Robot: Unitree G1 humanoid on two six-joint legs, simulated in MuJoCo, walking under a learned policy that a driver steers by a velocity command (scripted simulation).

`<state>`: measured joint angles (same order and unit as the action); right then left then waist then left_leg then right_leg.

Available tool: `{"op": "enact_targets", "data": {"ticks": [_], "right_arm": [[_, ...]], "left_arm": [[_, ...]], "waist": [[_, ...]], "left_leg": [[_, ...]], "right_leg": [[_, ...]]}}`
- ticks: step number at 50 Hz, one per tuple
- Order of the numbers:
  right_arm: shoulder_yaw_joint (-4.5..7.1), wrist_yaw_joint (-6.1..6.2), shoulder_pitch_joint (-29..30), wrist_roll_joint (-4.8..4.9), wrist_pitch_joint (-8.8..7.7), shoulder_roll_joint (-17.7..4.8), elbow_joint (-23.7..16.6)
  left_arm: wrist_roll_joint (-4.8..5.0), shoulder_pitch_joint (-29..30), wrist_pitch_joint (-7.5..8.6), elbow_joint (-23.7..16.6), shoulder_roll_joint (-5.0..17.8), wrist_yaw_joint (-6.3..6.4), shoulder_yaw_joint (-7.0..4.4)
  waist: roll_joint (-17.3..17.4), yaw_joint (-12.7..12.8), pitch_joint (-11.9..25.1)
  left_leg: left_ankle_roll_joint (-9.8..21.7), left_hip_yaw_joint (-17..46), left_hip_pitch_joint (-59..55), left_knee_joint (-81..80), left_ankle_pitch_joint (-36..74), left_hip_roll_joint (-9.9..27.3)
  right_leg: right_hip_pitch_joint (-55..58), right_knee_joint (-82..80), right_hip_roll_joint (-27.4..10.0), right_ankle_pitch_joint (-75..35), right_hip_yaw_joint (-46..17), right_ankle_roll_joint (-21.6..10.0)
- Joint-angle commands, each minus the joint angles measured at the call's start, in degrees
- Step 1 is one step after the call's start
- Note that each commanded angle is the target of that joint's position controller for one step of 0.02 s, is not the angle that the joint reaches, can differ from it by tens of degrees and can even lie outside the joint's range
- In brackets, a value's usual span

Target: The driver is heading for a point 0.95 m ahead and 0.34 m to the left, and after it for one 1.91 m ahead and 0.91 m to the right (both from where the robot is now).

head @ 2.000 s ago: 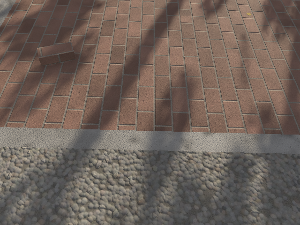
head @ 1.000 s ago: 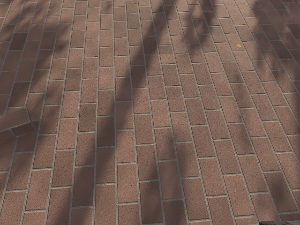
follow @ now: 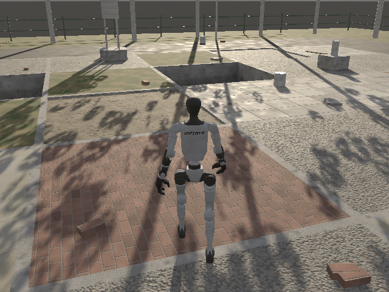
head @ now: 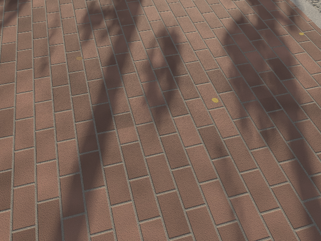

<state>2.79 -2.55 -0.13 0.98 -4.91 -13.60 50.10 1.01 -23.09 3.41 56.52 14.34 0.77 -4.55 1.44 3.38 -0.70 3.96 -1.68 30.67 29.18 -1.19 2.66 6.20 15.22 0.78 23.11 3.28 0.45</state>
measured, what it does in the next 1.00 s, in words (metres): walks ahead, turning left: left foot, then right foot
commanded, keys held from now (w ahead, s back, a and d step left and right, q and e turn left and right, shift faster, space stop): w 0.40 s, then w+q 0.60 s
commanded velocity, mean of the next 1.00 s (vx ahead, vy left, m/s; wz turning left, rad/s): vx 0.50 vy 0.00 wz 0.23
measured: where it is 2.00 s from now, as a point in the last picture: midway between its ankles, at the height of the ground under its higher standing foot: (128, 132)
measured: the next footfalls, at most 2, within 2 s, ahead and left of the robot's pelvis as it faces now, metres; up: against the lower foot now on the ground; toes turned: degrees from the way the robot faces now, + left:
left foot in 0.02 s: +0.19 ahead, +0.12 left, +0.00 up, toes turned +3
right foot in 0.58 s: +0.51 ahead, -0.12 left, +0.00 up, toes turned +2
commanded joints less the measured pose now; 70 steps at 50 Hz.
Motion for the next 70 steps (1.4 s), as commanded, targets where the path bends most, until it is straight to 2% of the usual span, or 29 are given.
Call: {"op": "enact_targets", "data": {"ticks": [1, 2, 3, 4, 5, 7, 12, 18, 23, 26, 28, 29, 30, 31, 32, 34, 36, 45, 50, 52, 54, 55, 56, 57, 58, 59, 60, 62, 70], "right_arm": [[4.54, 0.65, -18.8, -0.57, -0.67, -12.96, 2.47], [5.82, 0.85, -25.37, -1.16, -0.41, -18.6, 3.91], [4.26, 0.7, -25.47, -0.53, -0.37, -14.06, 4.04], [3.36, 0.78, -20.35, -0.18, -0.62, -11.27, 3.25], [2.72, 0.9, -15.45, -0.41, -0.72, -9.2, 1.84], [1.61, 0.71, -10.05, -1.68, -1.11, -5.85, 1.23], [2.01, 1.75, -13.37, -1.38, -1.52, -8.43, 3.03], [1.83, 2.94, -18.56, -0.61, -0.82, -8.99, 4.6], [2.11, 3.14, -24.06, -0.02, 0.61, -9.33, 7.01], [2.86, 3.53, -22.65, 0.29, 1.37, -10.88, 6.63], [2.46, 3.44, -20.12, 0.16, 1.63, -9.85, 5.46], [1.35, 3.36, -20.07, -0.86, 1.58, -7.05, 3.67], [-0.67, 2.99, -28.33, -0.17, 0.41, 0.72, 3.3], [0.88, 2.9, -25.23, 1.23, -0.39, -6.17, 4.09], [1.81, 2.95, -19.73, 2.09, -0.7, -9.1, 2.35], [2.31, 3.51, -15.91, 1.24, -0.15, -7.94, 1.69], [2.53, 3.28, -17.85, 1.29, 1.46, -5.27, 1.62], [2.1, 1.34, -6.23, 0.22, 2.87, -3.24, -4.2], [1.64, -0.37, 1.21, 0.25, 3.03, -3.68, -8.52], [2.38, -0.78, -0.26, 0.28, 3.19, -5.36, -9.46], [4.49, -0.62, -10.96, 0.64, 3.35, -8.88, -7.52], [6.72, 0.27, -20.81, 0.79, 3.57, -12.98, -4.77], [8.34, 1.38, -23.99, 1.02, 3.87, -20.06, -3.85], [7.38, 0.92, -23.52, 0.39, 2.78, -19.95, -6.09], [5.88, 0.44, -23.35, -0.15, 1.92, -15.12, -6.01], [5.3, 0.48, -20.75, -0.11, 1.25, -13.08, -6.03], [4.67, 0.6, -16.26, 0.06, 0.99, -10.93, -7.0], [3.71, 1.1, -11.58, -0.67, 0.88, -8.36, -8.84], [4.28, 3.54, -17.76, 0.1, 1.08, -11.09, -8.02]], "left_arm": [[-0.52, 2.09, -0.25, -3.22, 7.65, 0.41, -0.92], [-1.03, -5.03, 0.84, -3.88, 0.44, -0.31, 1.17], [-0.24, -3.04, 2.4, -3.19, 2.53, -0.64, 0.98], [1.47, 2.35, 3.32, -4.7, 6.97, -0.89, -0.25], [1.74, 6.35, 3.64, -5.68, 7.43, -0.61, -0.23], [0.46, 7.63, 2.64, -5.56, 6.7, 0.21, -0.96], [-0.44, 10.08, 0.55, -6.44, 4.15, 0.5, -0.91], [-0.39, 21.23, 1.26, -9.28, 2.52, -0.66, -0.14], [0.05, 29.36, 2.13, -12.38, 2.8, -2.26, 0.51], [0.18, 26.28, 3.05, -12.28, 5.39, -2.82, -0.15], [-0.24, 12.18, 3.48, -8.32, 9.74, -2.19, -2.33], [-1.35, 1.31, 3.5, -6.55, 14.09, -1.52, -3.43], [-1.35, -1.43, 3.01, -5.09, 17.58, -1.68, -4.04], [-0.96, -0.85, 2.86, -5.64, 11.19, -1.59, -2.42], [-0.82, 4.0, 2.96, -6.46, 8.26, -1.24, -1.47], [-1.33, 11.1, 3.14, -7.04, 5.24, -1.27, -0.49], [-1.96, 13.37, 3.38, -6.54, 3.96, -1.32, -0.19], [-1.69, 10.95, 3.01, -4.86, 8.6, 0.58, -1.59], [-0.31, 6.62, 1.28, -3.66, 10.77, 0.69, -2.39], [0.25, 7.57, 0.49, -4.07, 12.33, 0.76, -2.84], [0.82, 9.58, -0.52, -4.75, 13.56, 0.88, -3.08], [0.4, 9.24, -0.57, -5.15, 12.65, 0.96, -2.63], [-2.16, 5.99, 0.3, -7.75, 5.86, 0.63, -0.67], [-1.15, 6.43, 2.93, -9.71, 3.99, -0.14, 0.58], [1.46, 14.27, 4.65, -11.37, 8.37, -0.8, -0.46], [1.86, 16.02, 5.51, -11.86, 8.18, -0.88, -0.35], [0.39, 15.5, 5.67, -10.75, 8.14, -0.35, -0.54], [-0.79, 13.66, 4.2, -10.12, 9.24, -0.15, -1.42], [-1.32, 25.78, 2.77, -14.56, 4.94, -0.67, -0.03]], "waist": [[-2.95, -11.84, 11.58], [11.67, -9.14, 19.77], [12.42, -10.13, 23.19], [9.29, -9.6, 14.5], [4.84, -8.22, 9.19], [3.01, -4.38, 3.27], [2.02, -3.12, 0.05], [1.94, -6.3, -2.26], [1.48, -8.51, -5.06], [3.32, -5.35, -3.07], [3.1, 1.86, 5.97], [-2.59, 5.33, 15.69], [-19.11, 1.15, 23.76], [-14.05, 3.17, 22.28], [-11.28, 2.87, 13.29], [-6.29, -0.18, 5.08], [-7.8, -3.07, 2.65], [-3.96, -1.94, -2.87], [-3.78, 0.1, -5.1], [-5.42, -1.94, -3.04], [-6.12, -8.63, 3.19], [-3.66, -13.04, 8.37], [10.81, -9.54, 11.95], [11.57, -7.73, 21.08], [4.71, -10.61, 16.5], [3.23, -9.13, 10.46], [-0.64, -6.41, 6.93], [0.75, -2.77, 4.81], [2.98, -6.07, 0.32]], "left_leg": [[5.1, 3.78, -30.27, 1.52, -1.6, 2.6], [14.94, 31.3, -52.03, -2.99, -10.94, 17.36], [15.89, 44.83, -54.09, -12.05, -17.64, 19.49], [12.53, 36.68, -47.55, -12.57, -19.7, 17.7], [10.45, 28.9, -38.86, -13.47, -16.79, 15.64], [8.3, 19.05, -24.43, -17.09, -9.15, 11.5], [9.62, 11.93, -20.03, -22.54, -1.18, 10.29], [7.03, 5.32, -23.54, -23.37, 1.67, 7.71], [7.39, 7.28, -31.79, -19.27, 3.43, 10.78], [6.2, 9.75, -33.89, -14.04, 10.42, 12.39], [3.61, 7.19, -28.89, 0.93, 21.86, 7.8], [1.31, 4.35, -16.9, 18.72, 7.12, 3.35], [-2.15, 3.04, 4.66, 37.79, -29.97, -5.91], [-1.84, 9.59, 9.95, 44.83, -32.55, -2.85], [-1.25, 8.49, 13.46, 46.12, -27.77, -0.19], [-1.27, 7.23, 9.47, 41.83, -19.36, 4.09], [-1.13, 7.45, 4.45, 38.88, -16.24, 5.93], [-2.49, 3.42, 7.65, 17.07, 3.2, 5.33], [-0.4, -0.51, 9.07, 9.18, -1.39, 3.58], [1.56, -3.41, 4.23, 8.38, -7.21, 0.65], [4.51, -6.65, -10.43, 5.84, -9.4, -4.51], [6.77, -4.03, -26.55, 3.08, -6.75, -5.81], [13.99, 21.39, -44.73, 0.79, -9.05, 8.22], [21.74, 49.57, -53.64, -10.6, -19.5, 16.8], [17.96, 44.79, -51.81, -13.89, -17.66, 15.91], [15.83, 36.47, -44.87, -13.29, -13.32, 13.96], [13.88, 29.72, -36.19, -13.06, -7.99, 11.31], [12.55, 23.31, -25.17, -15.05, -0.56, 8.23], [9.23, 15.63, -17.64, -16.65, -0.62, 2.95]], "right_leg": [[-12.62, 27.5, -9.89, -42.56, -1.15, -5.74], [-36.45, 51.09, 0.47, -13.04, -0.66, -1.18], [-44.18, 59.78, 2.43, 9.52, -9.51, -1.6], [-49.83, 63.02, -1.28, 6.96, -10.13, -2.86], [-49.47, 60.86, -4.69, 1.47, -8.38, -3.65], [-43.1, 53.58, -8.83, -5.79, -7.72, -3.82], [-44.17, 42.36, -10.25, -14.46, -6.8, -1.57], [-44.32, 23.06, -7.65, -30.02, -4.0, -0.58], [-45.86, 15.03, -5.67, -26.39, -4.04, -1.18], [-38.79, 12.05, -3.9, -21.01, -4.11, -2.57], [-17.15, 11.42, -2.17, -21.24, -2.48, -5.26], [1.54, 13.98, -12.82, -21.16, -13.39, -8.84], [19.72, 7.8, -26.33, -12.61, -39.01, -17.53], [17.02, 3.76, -24.76, -4.74, -41.88, -16.28], [9.43, 2.62, -22.95, -5.49, -32.46, -13.27], [-5.9, -1.37, -19.09, -12.6, -20.65, -10.9], [-12.97, -5.01, -17.08, -15.4, -13.61, -10.21], [-13.11, -9.19, -15.38, -24.66, 4.3, -9.38], [-3.35, -5.08, -18.16, -30.3, 7.89, -8.18], [-0.84, 1.02, -18.66, -46.44, 9.44, -7.02], [-2.19, 17.03, -16.98, -61.36, 11.52, -5.14], [-10.83, 31.57, -14.6, -54.15, 12.25, -2.66], [-34.2, 53.06, -7.22, -12.7, 11.59, 0.99], [-47.08, 64.43, 1.22, 12.44, -3.0, 1.68], [-53.42, 66.11, -1.61, 8.37, -7.76, 0.02], [-54.58, 62.5, -4.06, 3.1, -7.25, -1.4], [-50.74, 57.61, -6.55, -1.05, -7.52, -1.51], [-42.45, 51.13, -8.74, -5.0, -8.02, -0.79], [-39.54, 21.77, -3.73, -26.44, -6.07, 2.96]]}}
Velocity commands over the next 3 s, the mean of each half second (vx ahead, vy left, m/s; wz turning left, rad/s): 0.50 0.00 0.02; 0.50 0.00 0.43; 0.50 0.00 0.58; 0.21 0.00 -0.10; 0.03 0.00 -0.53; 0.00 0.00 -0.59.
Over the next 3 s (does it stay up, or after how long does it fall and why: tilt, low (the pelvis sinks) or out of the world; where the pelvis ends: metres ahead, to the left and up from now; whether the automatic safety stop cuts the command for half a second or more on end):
stays up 1.00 0.23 0.01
